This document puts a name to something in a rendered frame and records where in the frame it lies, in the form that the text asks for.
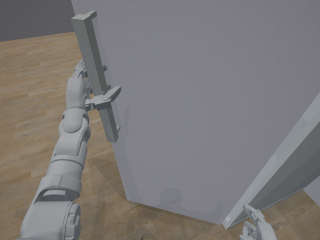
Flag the left robot upper arm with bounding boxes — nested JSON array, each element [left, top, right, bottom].
[[14, 201, 81, 240]]

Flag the handle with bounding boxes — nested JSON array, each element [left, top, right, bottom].
[[71, 10, 121, 143]]

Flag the fridge door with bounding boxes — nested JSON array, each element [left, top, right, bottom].
[[71, 0, 320, 225]]

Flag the left robot forearm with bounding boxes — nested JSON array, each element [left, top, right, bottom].
[[19, 108, 91, 238]]

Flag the robot right hand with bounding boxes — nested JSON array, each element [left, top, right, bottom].
[[239, 204, 278, 240]]

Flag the robot left hand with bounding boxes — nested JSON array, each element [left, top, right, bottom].
[[66, 59, 121, 113]]

